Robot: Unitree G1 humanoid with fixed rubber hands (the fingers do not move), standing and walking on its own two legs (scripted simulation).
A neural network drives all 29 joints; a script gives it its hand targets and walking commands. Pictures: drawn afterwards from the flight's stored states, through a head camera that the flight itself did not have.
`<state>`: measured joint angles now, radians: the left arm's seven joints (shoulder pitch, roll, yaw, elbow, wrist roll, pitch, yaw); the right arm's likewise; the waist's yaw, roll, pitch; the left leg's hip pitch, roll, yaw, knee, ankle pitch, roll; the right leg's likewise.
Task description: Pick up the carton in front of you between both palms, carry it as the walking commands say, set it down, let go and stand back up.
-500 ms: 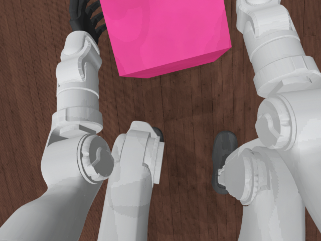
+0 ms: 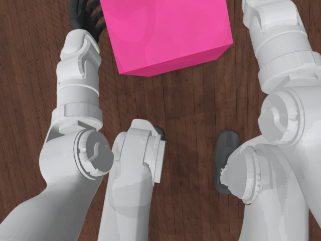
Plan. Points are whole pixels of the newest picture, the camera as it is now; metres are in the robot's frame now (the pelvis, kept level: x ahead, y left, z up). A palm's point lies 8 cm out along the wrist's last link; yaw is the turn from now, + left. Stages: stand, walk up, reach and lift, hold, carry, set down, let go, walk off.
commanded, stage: set down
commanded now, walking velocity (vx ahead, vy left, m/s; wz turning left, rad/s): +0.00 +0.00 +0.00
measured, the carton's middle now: (168, 22) +0.54 +0.05 -0.24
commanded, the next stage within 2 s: let go in 1.42 s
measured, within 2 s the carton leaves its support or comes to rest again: neither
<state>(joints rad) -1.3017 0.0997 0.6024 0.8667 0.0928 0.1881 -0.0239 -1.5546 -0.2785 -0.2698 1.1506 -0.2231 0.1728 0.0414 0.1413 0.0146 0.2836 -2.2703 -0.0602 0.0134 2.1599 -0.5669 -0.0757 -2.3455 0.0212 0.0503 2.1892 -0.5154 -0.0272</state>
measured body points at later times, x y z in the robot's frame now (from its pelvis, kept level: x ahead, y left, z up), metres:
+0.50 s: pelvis +0.00 +0.01 +0.01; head +0.36 +0.00 +0.27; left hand +0.51 +0.22 -0.15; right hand +0.60 -0.14 -0.14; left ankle +0.12 +0.13 -0.33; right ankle +0.12 -0.11 -0.33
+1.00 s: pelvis +0.01 +0.00 +0.12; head +0.33 -0.02 +0.43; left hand +0.51 +0.23 +0.02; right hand +0.60 -0.15 +0.01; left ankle +0.12 +0.13 -0.33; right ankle +0.12 -0.11 -0.33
